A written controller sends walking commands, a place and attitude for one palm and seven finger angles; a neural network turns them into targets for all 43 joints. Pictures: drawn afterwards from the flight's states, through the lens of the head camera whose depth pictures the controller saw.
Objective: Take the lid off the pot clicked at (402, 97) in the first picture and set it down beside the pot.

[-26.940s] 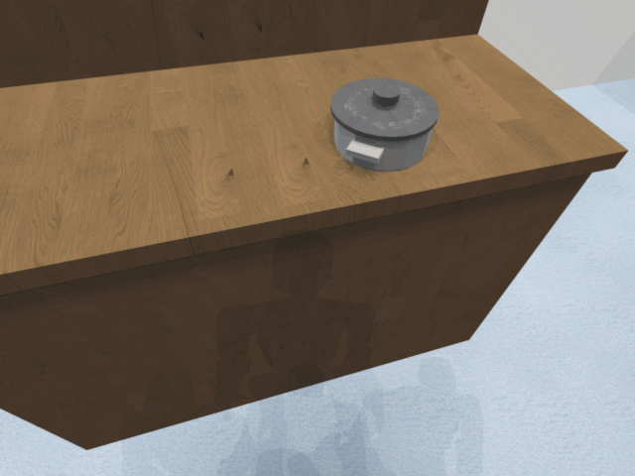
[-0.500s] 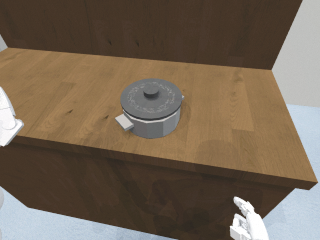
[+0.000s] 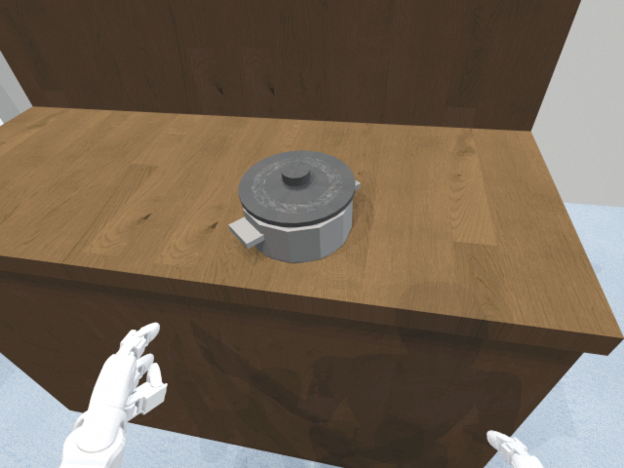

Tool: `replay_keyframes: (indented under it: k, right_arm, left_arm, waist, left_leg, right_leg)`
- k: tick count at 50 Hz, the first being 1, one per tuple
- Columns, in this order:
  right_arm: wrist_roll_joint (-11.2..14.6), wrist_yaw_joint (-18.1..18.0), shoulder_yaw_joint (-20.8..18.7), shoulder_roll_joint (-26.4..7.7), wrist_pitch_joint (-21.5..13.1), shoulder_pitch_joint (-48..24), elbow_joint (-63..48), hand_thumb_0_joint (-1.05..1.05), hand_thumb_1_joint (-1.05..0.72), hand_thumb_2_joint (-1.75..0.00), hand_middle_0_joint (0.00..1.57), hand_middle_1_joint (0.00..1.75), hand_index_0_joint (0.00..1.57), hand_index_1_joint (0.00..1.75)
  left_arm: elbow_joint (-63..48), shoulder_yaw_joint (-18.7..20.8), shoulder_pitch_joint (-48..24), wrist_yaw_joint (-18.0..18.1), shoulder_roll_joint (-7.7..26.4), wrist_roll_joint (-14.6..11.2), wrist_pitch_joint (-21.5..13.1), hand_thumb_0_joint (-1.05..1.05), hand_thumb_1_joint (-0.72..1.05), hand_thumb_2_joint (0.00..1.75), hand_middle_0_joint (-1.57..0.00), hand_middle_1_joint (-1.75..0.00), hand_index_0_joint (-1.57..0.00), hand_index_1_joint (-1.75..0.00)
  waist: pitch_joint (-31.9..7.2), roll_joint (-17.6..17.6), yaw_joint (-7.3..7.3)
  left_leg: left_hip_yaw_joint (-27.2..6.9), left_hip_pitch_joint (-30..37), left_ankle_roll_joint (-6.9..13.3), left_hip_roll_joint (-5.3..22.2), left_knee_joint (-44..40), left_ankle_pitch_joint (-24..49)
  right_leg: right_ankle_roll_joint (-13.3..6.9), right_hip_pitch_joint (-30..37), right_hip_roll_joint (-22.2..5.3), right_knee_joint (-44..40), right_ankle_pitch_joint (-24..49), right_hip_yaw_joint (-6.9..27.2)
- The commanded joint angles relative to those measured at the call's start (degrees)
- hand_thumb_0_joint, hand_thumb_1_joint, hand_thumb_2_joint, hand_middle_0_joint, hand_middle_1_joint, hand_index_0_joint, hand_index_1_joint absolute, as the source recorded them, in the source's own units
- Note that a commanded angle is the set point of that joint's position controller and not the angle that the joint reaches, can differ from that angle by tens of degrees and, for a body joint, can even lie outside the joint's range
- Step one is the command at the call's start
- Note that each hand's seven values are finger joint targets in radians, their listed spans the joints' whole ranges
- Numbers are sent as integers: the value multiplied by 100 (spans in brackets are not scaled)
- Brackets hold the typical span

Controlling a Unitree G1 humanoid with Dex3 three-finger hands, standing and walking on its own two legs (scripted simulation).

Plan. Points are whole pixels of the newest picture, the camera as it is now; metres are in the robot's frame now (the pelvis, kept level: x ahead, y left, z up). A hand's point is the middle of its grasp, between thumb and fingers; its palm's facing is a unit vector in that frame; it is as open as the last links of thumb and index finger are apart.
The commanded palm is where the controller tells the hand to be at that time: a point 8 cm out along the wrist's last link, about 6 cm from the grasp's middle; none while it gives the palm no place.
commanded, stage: come to a stop and stand still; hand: left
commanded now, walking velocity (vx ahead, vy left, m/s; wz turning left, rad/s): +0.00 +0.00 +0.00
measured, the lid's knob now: (295, 173) +0.48 +0.05 +0.17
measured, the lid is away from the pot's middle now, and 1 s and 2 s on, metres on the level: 0.01 0.01 0.01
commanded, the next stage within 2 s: look again from close up in 1.18 s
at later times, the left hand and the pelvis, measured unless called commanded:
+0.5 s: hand out of the picture -0.03 +0.23 -0.17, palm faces -0.02 -0.97 -0.24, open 7.3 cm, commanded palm none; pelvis -0.01 +0.03 +0.00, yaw -2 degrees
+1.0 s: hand out of the picture +0.01 +0.19 -0.18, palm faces -0.01 -0.99 -0.14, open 7.3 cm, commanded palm none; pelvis +0.02 +0.03 +0.01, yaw -3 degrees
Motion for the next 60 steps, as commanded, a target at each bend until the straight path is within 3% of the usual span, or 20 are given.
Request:
replay_keyframes:
  k: [1,3,4,5,6,7,11,13,15,18,22,27,30,32,37,38,42,47,49,60]
  right_arm:
    - [-144,1,16,-191,168,-11,-426,0,-90,-90,20,30,20,30]
    - [-144,24,79,-104,256,156,-270,0,-90,-90,20,30,20,30]
    - [-177,23,97,-104,274,306,-179,0,-90,-90,20,30,20,30]
    - [-190,19,119,-69,266,428,-78,0,-90,-90,20,30,20,30]
    - [-190,8,133,-32,255,549,8,0,-90,-90,20,30,20,30]
    - [-241,-11,68,98,244,680,23,0,-90,-90,20,30,20,30]
    - [-197,-31,81,78,214,1230,234,0,-90,-90,20,30,20,30]
    - [-177,-46,96,27,155,1361,331,0,-90,-90,20,30,20,30]
    - [-138,-79,91,-62,113,1306,385,0,-90,-90,20,30,20,30]
    - [-120,-102,122,97,91,1468,565,0,-90,-90,20,30,20,30]
    - [-98,-112,120,273,116,1603,712,0,-90,-90,20,30,20,30]
    - [-90,-121,100,374,90,1528,780,0,-90,-90,20,30,20,30]
    - [-89,-138,106,378,82,1462,921,0,-90,-90,20,30,20,30]
    - [-91,-148,118,408,65,1502,953,0,-90,-90,20,30,20,30]
    - [-89,-185,115,413,27,1409,940,0,-90,-90,20,30,20,30]
    - [-87,-185,102,399,20,1407,942,0,-90,-90,20,30,20,30]
    - [-87,-207,111,393,19,1379,945,0,-90,-90,20,30,20,30]
    - [-79,-221,99,384,14,1338,989,0,-90,-90,20,30,20,30]
    - [-73,-223,85,338,11,1310,999,0,-90,-90,20,30,20,30]
    - [-66,-221,109,354,11,1350,1156,0,-90,-90,20,30,20,30]
  left_arm:
    - [999,-277,318,12,494,1,-153,0,90,90,-20,-30,-20,-30]
    - [1448,-318,127,59,693,33,-82,0,90,90,-20,-30,-20,-30]
    - [1673,-339,97,63,677,7,-55,0,90,90,-20,-30,-20,-30]
    - [1904,-356,171,66,657,-13,-37,0,90,90,-20,-30,-20,-30]
    - [2128,-357,349,75,600,-22,-41,0,90,90,-20,-30,-20,-30]
    - [2139,-217,535,105,344,32,-36,0,90,90,-20,-30,-20,-30]
    - [2551,-305,693,103,297,-9,-3,0,90,90,-20,-30,-20,-30]
    - [2773,-346,850,100,179,-38,-3,0,90,90,-20,-30,-20,-30]
    - [3057,-396,1133,115,-24,-53,-33,0,90,90,-20,-30,-20,-30]
    - [3319,-432,1325,113,-30,-66,-56,0,90,90,-20,-30,-20,-30]
    - [3542,-464,1362,141,-172,-42,-57,0,90,90,-20,-30,-20,-30]
    - [3657,-465,1426,154,-271,-22,-80,0,90,90,-20,-30,-20,-30]
    - [3737,-481,1470,165,-356,-15,-75,0,90,90,-20,-30,-20,-30]
    - [3759,-471,1429,175,-381,-10,-73,0,90,90,-20,-30,-20,-30]
    - [3837,-462,1505,179,-453,-14,-79,0,90,90,-20,-30,-20,-30]
    - [3827,-446,1542,168,-377,-17,-85,0,90,90,-20,-30,-20,-30]
    - [3867,-459,1474,176,-464,-21,-79,0,90,90,-20,-30,-20,-30]
    - [3917,-475,1484,175,-468,-28,-84,0,90,90,-20,-30,-20,-30]
    - [3909,-471,1473,172,-458,-35,-87,0,90,90,-20,-30,-20,-30]
    - [3941,-497,1486,185,-407,-56,-98,0,90,90,-20,-30,-20,-30]
  waist:
    - [214,-2126,-93]
    - [623,-603,-184]
    - [726,57,-243]
    - [896,364,-228]
    - [891,414,-194]
    - [741,700,-150]
    - [691,472,-104]
    - [504,299,-8]
    - [546,260,141]
    - [484,91,155]
    - [969,-64,90]
    - [980,-160,71]
    - [1086,-431,65]
    - [1110,-174,39]
    - [1004,-4,60]
    - [854,-120,89]
    - [935,43,46]
    - [856,-47,52]
    - [841,-284,61]
    - [847,-237,65]
  left_leg:
    - [6,-228,-198,280,157,-68]
    - [67,249,-244,323,95,-253]
    - [135,145,-243,298,178,-406]
    - [65,-132,-190,306,184,-564]
    - [17,-249,-145,346,180,-648]
    - [101,-142,-141,307,204,-654]
    - [-460,-560,61,605,-387,-781]
    - [-970,-744,187,986,-915,-411]
    - [-1193,-904,275,1134,-1077,-29]
    - [-983,-617,208,1092,-1057,370]
    - [-841,-591,172,1010,-1144,157]
    - [-749,-333,178,992,-1153,533]
    - [-709,-151,169,970,-1122,707]
    - [-723,-119,176,968,-1198,915]
    - [-626,117,173,962,-1144,1386]
    - [-647,158,192,995,-1082,1507]
    - [-557,237,144,950,-1079,1669]
    - [-503,417,143,972,-1026,1958]
    - [-483,420,137,997,-985,2070]
    - [-439,464,109,986,-1019,2135]
  right_leg:
    - [-515,568,-853,-1142,1314,1029]
    - [-701,-218,-798,-1429,-496,1207]
    - [-711,-410,-677,-1523,-1456,1133]
    - [-708,-459,-582,-1484,-1782,1122]
    - [-728,-451,-527,-1440,-1855,1128]
    - [-774,-489,-523,-1414,-1790,1019]
    - [-600,-269,-178,-952,-1499,634]
    - [-409,274,168,-605,-788,174]
    - [-346,698,203,-495,-112,88]
    - [-368,863,89,-724,252,151]
    - [-351,604,-5,-877,217,230]
    - [-316,561,-60,-940,437,273]
    - [-322,428,-99,-1008,500,317]
    - [-302,454,-89,-978,526,300]
    - [-298,532,-117,-1012,755,334]
    - [-286,676,-102,-1065,838,309]
    - [-279,602,-133,-1063,892,363]
    - [-257,634,-153,-1106,1071,371]
    - [-264,693,-166,-1121,1208,375]
    - [-261,793,-193,-1187,1285,395]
